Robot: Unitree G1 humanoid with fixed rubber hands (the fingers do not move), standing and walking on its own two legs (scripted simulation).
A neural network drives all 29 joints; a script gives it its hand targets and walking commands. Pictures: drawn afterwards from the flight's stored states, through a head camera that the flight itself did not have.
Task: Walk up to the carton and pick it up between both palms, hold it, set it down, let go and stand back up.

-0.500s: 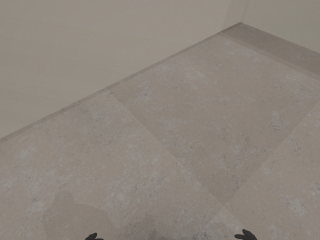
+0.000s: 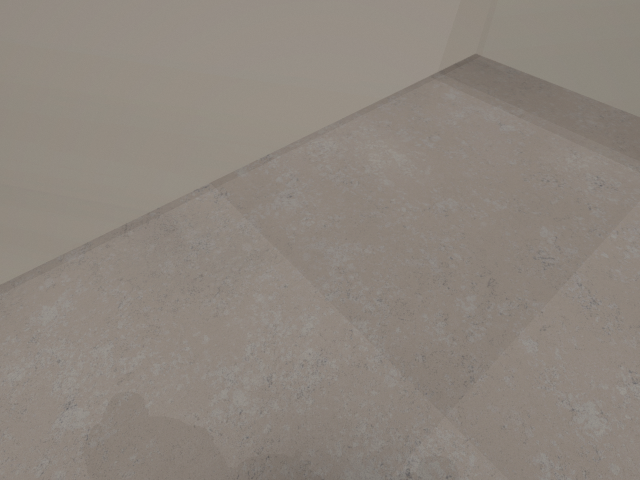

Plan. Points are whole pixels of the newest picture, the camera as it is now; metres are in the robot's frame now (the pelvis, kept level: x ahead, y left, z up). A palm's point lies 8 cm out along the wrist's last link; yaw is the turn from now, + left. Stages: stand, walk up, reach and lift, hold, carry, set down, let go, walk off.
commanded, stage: stand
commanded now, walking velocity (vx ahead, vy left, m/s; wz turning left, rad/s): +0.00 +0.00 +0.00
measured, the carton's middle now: out of the picture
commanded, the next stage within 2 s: walk up in 1.40 s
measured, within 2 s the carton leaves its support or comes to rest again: neither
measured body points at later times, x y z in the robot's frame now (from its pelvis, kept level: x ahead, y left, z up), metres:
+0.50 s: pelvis -0.01 +0.00 +0.01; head -0.01 +0.00 +0.46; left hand -0.01 +0.21 -0.16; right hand +0.00 -0.22 -0.15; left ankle +0.00 +0.12 -0.73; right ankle +0.00 -0.12 -0.73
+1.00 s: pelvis -0.01 +0.00 +0.01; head -0.01 +0.00 +0.46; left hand -0.04 +0.20 -0.16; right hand -0.02 -0.21 -0.16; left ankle +0.00 +0.12 -0.73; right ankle +0.00 -0.12 -0.73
